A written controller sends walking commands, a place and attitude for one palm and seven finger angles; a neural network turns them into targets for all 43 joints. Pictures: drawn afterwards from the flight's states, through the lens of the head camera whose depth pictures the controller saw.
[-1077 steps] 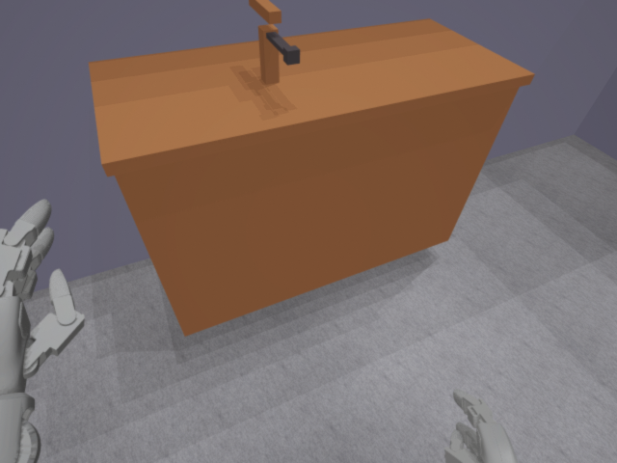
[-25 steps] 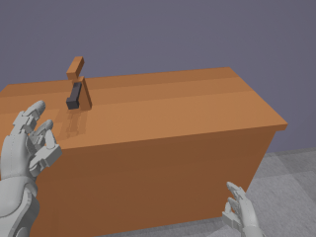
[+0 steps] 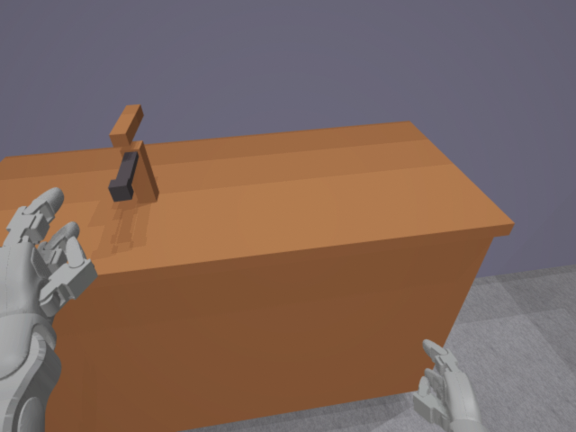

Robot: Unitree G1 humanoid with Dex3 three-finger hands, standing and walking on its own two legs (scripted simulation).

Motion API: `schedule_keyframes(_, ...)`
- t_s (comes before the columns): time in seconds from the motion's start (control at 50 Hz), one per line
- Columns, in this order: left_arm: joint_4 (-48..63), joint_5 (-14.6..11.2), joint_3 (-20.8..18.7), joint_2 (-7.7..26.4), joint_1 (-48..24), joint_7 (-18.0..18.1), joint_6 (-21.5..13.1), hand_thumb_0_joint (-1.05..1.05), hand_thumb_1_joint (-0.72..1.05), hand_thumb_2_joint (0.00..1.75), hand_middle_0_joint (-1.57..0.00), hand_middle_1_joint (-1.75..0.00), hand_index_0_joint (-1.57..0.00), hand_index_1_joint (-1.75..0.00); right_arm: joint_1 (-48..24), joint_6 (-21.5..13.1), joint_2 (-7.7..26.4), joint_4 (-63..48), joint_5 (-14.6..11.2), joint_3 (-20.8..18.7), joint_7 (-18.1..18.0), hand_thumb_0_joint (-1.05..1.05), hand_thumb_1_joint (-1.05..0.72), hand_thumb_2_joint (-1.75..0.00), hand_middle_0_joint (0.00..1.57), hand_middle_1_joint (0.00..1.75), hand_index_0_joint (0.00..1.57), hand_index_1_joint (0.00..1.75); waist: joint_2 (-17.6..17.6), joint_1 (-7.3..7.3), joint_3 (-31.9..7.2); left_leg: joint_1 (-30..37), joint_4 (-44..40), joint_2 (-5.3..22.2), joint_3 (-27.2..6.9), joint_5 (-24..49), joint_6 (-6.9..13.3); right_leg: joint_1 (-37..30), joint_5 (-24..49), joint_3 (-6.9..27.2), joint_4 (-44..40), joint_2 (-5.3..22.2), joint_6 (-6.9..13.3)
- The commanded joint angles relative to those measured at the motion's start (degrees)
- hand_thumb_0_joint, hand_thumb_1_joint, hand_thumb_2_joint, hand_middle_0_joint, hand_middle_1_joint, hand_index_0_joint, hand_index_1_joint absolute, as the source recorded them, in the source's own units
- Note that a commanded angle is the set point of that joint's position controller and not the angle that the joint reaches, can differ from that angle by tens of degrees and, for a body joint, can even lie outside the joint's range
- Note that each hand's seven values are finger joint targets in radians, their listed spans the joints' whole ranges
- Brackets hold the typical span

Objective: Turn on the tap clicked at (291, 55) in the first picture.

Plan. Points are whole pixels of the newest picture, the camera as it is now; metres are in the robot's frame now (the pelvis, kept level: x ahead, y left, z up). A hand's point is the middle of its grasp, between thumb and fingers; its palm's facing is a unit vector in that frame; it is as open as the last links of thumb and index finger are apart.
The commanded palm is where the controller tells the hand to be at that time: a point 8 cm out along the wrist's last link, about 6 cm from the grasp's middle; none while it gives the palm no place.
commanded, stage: reach beside the lever's end, fingers flat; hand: left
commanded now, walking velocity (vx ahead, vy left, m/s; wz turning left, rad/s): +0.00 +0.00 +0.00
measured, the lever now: (121, 189) +0.39 +0.36 +0.16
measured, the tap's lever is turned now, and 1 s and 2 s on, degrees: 4 4 4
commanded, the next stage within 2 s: none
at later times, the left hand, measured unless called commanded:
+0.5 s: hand (100, 241) +0.25 +0.29 +0.19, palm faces +0.55 -0.83 -0.07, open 7.5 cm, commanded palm +0.21 +0.32 +0.19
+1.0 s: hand (100, 222) +0.30 +0.33 +0.17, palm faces +0.56 -0.83 -0.07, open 7.7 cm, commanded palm +0.27 +0.37 +0.18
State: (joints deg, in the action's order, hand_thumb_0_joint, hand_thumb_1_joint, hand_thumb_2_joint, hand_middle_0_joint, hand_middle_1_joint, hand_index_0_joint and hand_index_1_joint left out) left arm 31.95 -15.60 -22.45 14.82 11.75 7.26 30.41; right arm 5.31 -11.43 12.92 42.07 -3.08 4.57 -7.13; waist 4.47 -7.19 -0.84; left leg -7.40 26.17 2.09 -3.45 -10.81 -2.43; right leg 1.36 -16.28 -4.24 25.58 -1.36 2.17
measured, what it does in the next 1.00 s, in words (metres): stands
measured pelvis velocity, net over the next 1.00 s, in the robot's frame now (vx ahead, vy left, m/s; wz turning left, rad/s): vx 0.01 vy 0.01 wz -0.02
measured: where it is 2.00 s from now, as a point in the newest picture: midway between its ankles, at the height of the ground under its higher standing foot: outside the picture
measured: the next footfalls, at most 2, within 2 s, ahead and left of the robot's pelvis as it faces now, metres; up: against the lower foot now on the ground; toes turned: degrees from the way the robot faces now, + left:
none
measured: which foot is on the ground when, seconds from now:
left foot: down 0.00-1.00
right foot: down 0.00-1.00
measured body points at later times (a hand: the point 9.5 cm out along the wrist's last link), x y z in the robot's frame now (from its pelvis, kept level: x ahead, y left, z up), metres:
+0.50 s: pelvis +0.01 +0.01 +0.00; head -0.04 -0.02 +0.45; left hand +0.21 +0.33 +0.19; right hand +0.21 -0.21 -0.07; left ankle +0.05 +0.15 -0.74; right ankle -0.01 -0.09 -0.74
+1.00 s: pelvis +0.01 +0.01 +0.00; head -0.02 -0.01 +0.45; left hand +0.27 +0.37 +0.18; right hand +0.19 -0.22 -0.08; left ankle +0.05 +0.15 -0.74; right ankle -0.01 -0.09 -0.74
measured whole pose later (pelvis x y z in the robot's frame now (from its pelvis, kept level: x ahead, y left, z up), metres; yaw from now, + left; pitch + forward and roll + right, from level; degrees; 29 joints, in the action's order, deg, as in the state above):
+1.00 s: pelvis +0.01 +0.01 +0.00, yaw -1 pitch -4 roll +0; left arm -4.5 -12.4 -28.5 22.7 -8.6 3.6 20.7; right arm 9.9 -10.8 13.6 42.3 -3.3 3.1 -8.5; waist 2.5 -3.8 -0.7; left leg -11.3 25.3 1.6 -2.0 -10.6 -1.9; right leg 6.2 -16.2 -2.9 25.9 -0.7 1.6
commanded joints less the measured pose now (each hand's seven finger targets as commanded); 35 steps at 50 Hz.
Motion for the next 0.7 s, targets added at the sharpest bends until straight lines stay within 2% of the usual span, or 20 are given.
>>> schedule_keyframes(0.0,8.35,0.81,-1.63,10.21,-18.75,-0.33,-6.07,0.0,0.9,0.9,-0.2,-0.3,-0.2,-0.3,-12.91,-4.71,4.83,-9.9,0.02,-2.05,-1.4,0.0,-0.9,-0.9,0.2,0.3,0.2,0.3,-1.2,1.68,-0.38,3.57,-3.22,-3.51,3.13,0.46,3.36,9.64,-0.1,2.24,-9.29,0.58,-2.06)
schedule_keyframes(0.04,6.7,1.36,-3.0,12.33,-19.77,-0.13,-6.42,0.0,0.9,0.9,-0.2,-0.3,-0.2,-0.3,-12.66,-4.98,5.03,-9.63,-0.01,-2.19,-1.59,0.0,-0.9,-0.9,0.2,0.3,0.2,0.3,0.1,1.48,-0.59,3.34,-3.45,-3.51,3.14,-0.72,3.17,9.38,-1.92,2.65,-10.0,0.63,-1.92)
schedule_keyframes(0.06,7.05,1.59,-1.0,10.78,-21.29,-0.36,-6.73,0.0,0.9,0.9,-0.2,-0.3,-0.2,-0.3,-13.01,-5.02,4.65,-9.79,0.01,-2.04,-1.76,0.0,-0.9,-0.9,0.2,0.3,0.2,0.3,0.67,1.6,-1.73,3.71,-3.98,-3.77,3.17,-1.34,3.28,8.83,-2.49,2.63,-9.71,0.77,-1.89)
schedule_keyframes(0.08,5.41,1.84,-1.37,11.37,-21.53,-0.13,-6.81,0.0,0.9,0.9,-0.2,-0.3,-0.2,-0.3,-12.64,-5.11,4.86,-9.63,0.16,-2.04,-1.93,0.0,-0.9,-0.9,0.2,0.3,0.2,0.3,-0.78,1.62,-1.1,3.21,-4.15,-3.71,2.92,-1.59,3.28,8.74,-2.72,2.5,-9.78,0.72,-1.91)
schedule_keyframes(0.12,4.51,2.26,-1.42,11.61,-22.84,0.14,-7.01,0.0,0.9,0.9,-0.2,-0.3,-0.2,-0.3,-12.34,-5.11,5.03,-9.48,0.34,-2.22,-2.02,0.0,-0.9,-0.9,0.2,0.3,0.2,0.3,-0.54,1.53,-2.55,3.62,-4.42,-3.75,2.94,-1.16,3.25,8.11,-2.06,2.19,-9.42,0.63,-1.83)
schedule_keyframes(0.14,3.12,2.23,-2.94,13.03,-22.91,0.51,-6.86,0.0,0.9,0.9,-0.2,-0.3,-0.2,-0.3,-12.1,-5.13,5.21,-9.29,0.36,-2.22,-1.98,0.0,-0.9,-0.9,0.2,0.3,0.2,0.3,-0.77,1.25,-2.64,3.39,-4.52,-3.76,2.8,-1.16,3.14,7.89,-2.09,2.32,-9.61,0.48,-1.8)
schedule_keyframes(0.2,1.41,1.92,-4.66,13.55,-20.76,0.51,-6.7,0.0,0.9,0.9,-0.2,-0.29,-0.2,-0.29,-11.67,-4.49,5.21,-9.65,0.48,-2.55,-2.03,0.0,-0.9,-0.9,0.2,0.3,0.2,0.3,-2.58,0.77,-4.93,3.65,-4.49,-3.55,3.35,2.91,3.38,5.72,2.66,1.93,-8.57,0.49,-1.96)
schedule_keyframes(0.24,0.34,1.85,-7.45,15.75,-19.4,0.79,-6.42,0.0,0.9,0.9,-0.2,-0.29,-0.2,-0.29,-11.02,-4.0,5.25,-9.67,0.38,-2.76,-1.59,0.0,-0.9,-0.9,0.2,0.3,0.2,0.3,-0.65,0.17,-6.3,3.89,-4.35,-3.49,3.58,5.36,3.18,4.52,6.02,1.65,-7.86,0.27,-1.74)
schedule_keyframes(0.26,0.09,1.76,-5.41,13.6,-19.6,0.5,-6.44,0.0,0.9,0.9,-0.19,-0.29,-0.19,-0.29,-10.97,-3.72,4.97,-9.93,0.21,-2.48,-1.57,0.0,-0.9,-0.9,0.2,0.3,0.2,0.3,-1.61,0.68,-5.86,3.65,-4.59,-3.55,3.72,6.06,3.34,4.47,7.41,1.51,-7.25,0.27,-1.84)
schedule_keyframes(0.34,0.28,1.8,-6.74,14.79,-20.81,0.6,-7.55,0.0,0.9,0.9,-0.19,-0.28,-0.19,-0.28,-9.86,-3.65,5.46,-10.28,0.09,-2.96,-1.13,0.0,-0.9,-0.9,0.2,0.3,0.2,0.3,-0.22,0.94,-5.8,4.25,-4.04,-3.36,3.78,7.78,3.2,5.16,9.79,1.22,-6.43,-0.05,-1.67)
schedule_keyframes(0.36,0.79,1.84,-5.52,13.59,-20.73,0.42,-8.02,0.0,0.9,0.9,-0.19,-0.27,-0.19,-0.27,-10.01,-3.78,5.24,-10.49,0.12,-2.86,-1.11,0.0,-0.9,-0.9,0.2,0.3,0.2,0.3,0.15,1.1,-6.12,4.56,-4.21,-3.41,3.77,8.02,3.32,5.29,10.12,1.18,-6.06,-0.02,-1.66)
schedule_keyframes(0.4,-0.87,2.01,-6.44,14.88,-21.32,0.25,-8.88,0.0,0.9,0.9,-0.19,-0.27,-0.19,-0.27,-9.21,-3.76,5.81,-10.11,0.16,-3.23,-1.24,0.0,-0.9,-0.9,0.2,0.3,0.2,0.3,-1.59,1.67,-5.08,4.31,-3.77,-3.35,3.9,8.25,3.52,6.18,10.74,1.29,-5.97,-0.12,-1.74)
schedule_keyframes(0.44,-0.09,2.32,-6.36,15.15,-22.08,0.08,-10.01,0.0,0.9,0.9,-0.19,-0.26,-0.19,-0.26,-8.74,-3.96,5.86,-10.2,0.16,-3.36,-1.18,0.0,-0.9,-0.9,0.2,0.3,0.2,0.3,-0.28,1.77,-5.36,4.98,-3.53,-3.23,3.82,8.53,3.41,6.53,10.73,1.22,-5.84,-0.17,-1.58)
schedule_keyframes(0.46,-0.09,2.29,-4.61,13.49,-22.98,-0.23,-10.58,0.0,0.9,0.9,-0.19,-0.26,-0.19,-0.26,-8.79,-4.11,5.67,-10.22,0.25,-3.28,-1.3,0.0,-0.9,-0.9,0.2,0.3,0.2,0.3,-1.11,2.18,-5.85,5.26,-3.83,-3.34,3.68,8.54,3.55,6.47,10.92,1.14,-5.44,-0.14,-1.6)
schedule_keyframes(0.5,-2.96,2.12,-6.48,15.53,-23.01,-0.69,-10.72,0.0,0.9,0.9,-0.19,-0.26,-0.19,-0.26,-7.87,-3.94,6.29,-9.77,0.26,-3.48,-1.52,0.0,-0.9,-0.9,0.2,0.3,0.2,0.3,-2.29,2.24,-5.16,4.2,-3.83,-3.34,3.46,7.72,3.57,6.81,10.33,1.14,-5.51,-0.16,-1.65)
schedule_keyframes(0.54,-4.44,2.22,-7.89,17.48,-24.87,-1.14,-11.06,0.0,0.9,0.9,-0.18,-0.25,-0.18,-0.25,-7.56,-3.65,6.52,-9.32,0.12,-3.66,-1.74,0.0,-0.9,-0.9,0.2,0.3,0.2,0.3,-0.7,2.3,-5.01,4.46,-3.54,-3.36,3.67,7.51,3.55,7.02,9.84,1.46,-6.04,-0.13,-1.5)
schedule_keyframes(0.56,-4.9,2.15,-6.52,16.27,-25.8,-1.57,-11.04,0.0,0.9,0.9,-0.18,-0.25,-0.18,-0.25,-7.94,-3.66,6.1,-9.5,0.06,-3.56,-1.96,0.0,-0.9,-0.9,0.2,0.3,0.2,0.3,-0.49,2.56,-5.5,4.56,-3.72,-3.54,3.76,7.27,3.69,7.0,9.62,1.58,-5.97,0.0,-1.6)
schedule_keyframes(0.64,-9.03,2.61,-7.09,18.23,-30.57,-1.84,-11.56,0.0,0.9,0.9,-0.18,-0.24,-0.18,-0.24,-7.02,-3.64,6.7,-8.95,-0.01,-3.7,-2.27,0.0,-0.9,-0.9,0.2,0.3,0.2,0.3,0.63,3.23,-5.11,4.41,-3.49,-3.49,3.57,6.48,3.53,7.92,8.6,1.6,-6.39,-0.07,-1.46)
schedule_keyframes(0.66,-9.05,2.75,-5.61,16.99,-31.07,-2.11,-11.94,0.0,0.9,0.9,-0.18,-0.24,-0.18,-0.24,-7.07,-3.71,6.3,-9.13,0.05,-3.58,-2.33,0.0,-0.9,-0.9,0.2,0.3,0.2,0.3,1.57,3.24,-6.17,4.7,-3.76,-3.58,3.4,6.78,3.57,7.53,8.99,1.52,-5.85,-0.03,-1.36)
schedule_keyframes(0.68,-9.81,2.83,-5.79,17.43,-31.83,-2.1,-12.39,0.0,0.9,0.9,-0.18,-0.23,-0.18,-0.23,-6.7,-3.81,6.65,-9.11,0.1,-3.71,-2.35,0.0,-0.9,-0.9,0.2,0.3,0.2,0.3,0.45,3.46,-6.56,4.8,-3.68,-3.54,3.35,7.09,3.58,7.48,9.56,1.38,-5.61,-0.08,-1.38)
